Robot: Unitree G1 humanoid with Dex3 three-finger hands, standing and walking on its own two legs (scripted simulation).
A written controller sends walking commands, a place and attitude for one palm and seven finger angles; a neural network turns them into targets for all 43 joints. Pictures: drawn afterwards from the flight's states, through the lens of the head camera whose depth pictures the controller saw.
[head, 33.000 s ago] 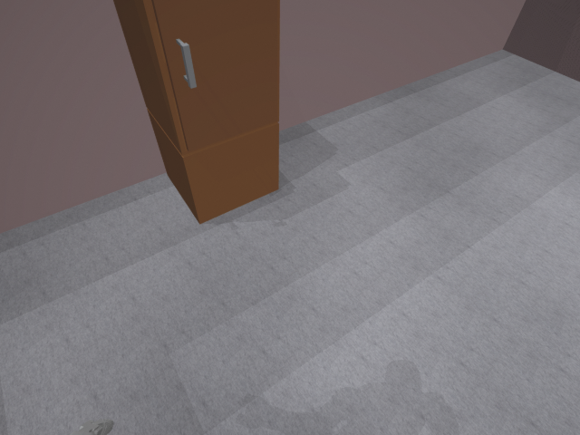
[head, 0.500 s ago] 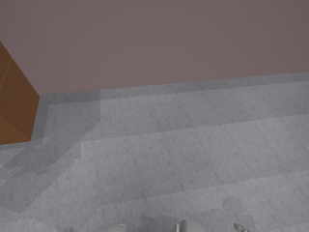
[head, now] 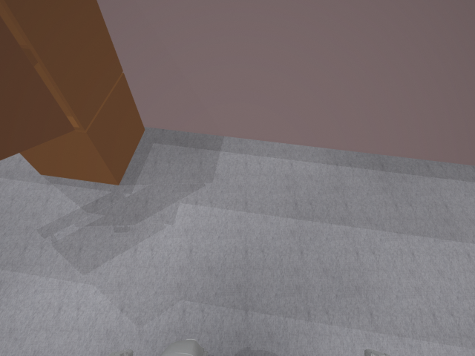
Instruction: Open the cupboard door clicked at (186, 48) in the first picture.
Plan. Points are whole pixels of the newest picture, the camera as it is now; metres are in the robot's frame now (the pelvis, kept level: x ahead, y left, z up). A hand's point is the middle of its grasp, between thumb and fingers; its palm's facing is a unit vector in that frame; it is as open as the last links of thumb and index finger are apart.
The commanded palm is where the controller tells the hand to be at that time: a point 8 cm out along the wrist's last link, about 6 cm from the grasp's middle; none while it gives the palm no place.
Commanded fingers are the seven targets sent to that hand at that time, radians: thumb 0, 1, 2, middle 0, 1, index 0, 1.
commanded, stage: turn to face it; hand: left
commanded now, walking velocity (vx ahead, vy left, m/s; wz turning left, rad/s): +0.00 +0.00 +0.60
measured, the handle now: out of the picture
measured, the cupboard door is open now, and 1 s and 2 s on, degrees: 44 44 44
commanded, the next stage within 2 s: take the last steps up to it in 0.98 s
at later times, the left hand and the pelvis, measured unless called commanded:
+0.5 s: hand out of the picture +0.04 +0.19 -0.15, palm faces +0.29 -0.91 -0.31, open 7.4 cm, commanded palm none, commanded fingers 0.00 0.90 0.90 -0.20 -0.30 -0.20 -0.30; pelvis +0.01 -0.04 -0.01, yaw +18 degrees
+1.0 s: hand out of the picture -0.02 +0.18 -0.17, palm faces +0.52 -0.81 -0.27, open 7.4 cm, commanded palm none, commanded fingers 0.00 0.90 0.90 -0.20 -0.30 -0.20 -0.30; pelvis +0.03 -0.04 -0.01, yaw +31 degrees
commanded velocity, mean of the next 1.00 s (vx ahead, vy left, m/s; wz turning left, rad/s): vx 0.00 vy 0.00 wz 0.45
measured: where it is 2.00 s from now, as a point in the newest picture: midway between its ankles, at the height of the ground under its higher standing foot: outside the picture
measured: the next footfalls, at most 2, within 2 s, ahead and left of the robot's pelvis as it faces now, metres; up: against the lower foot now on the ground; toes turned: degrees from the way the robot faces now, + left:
left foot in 0.06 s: +0.04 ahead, +0.13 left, +0.00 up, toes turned +7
right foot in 0.38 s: +0.08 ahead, -0.14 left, +0.00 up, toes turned +11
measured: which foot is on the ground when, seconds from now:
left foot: up 0.00-0.04, down 0.06-0.38, up 0.40-0.68, down 0.70-1.00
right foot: down 0.00-0.06, up 0.08-0.36, down 0.38-0.70, up 0.72-1.00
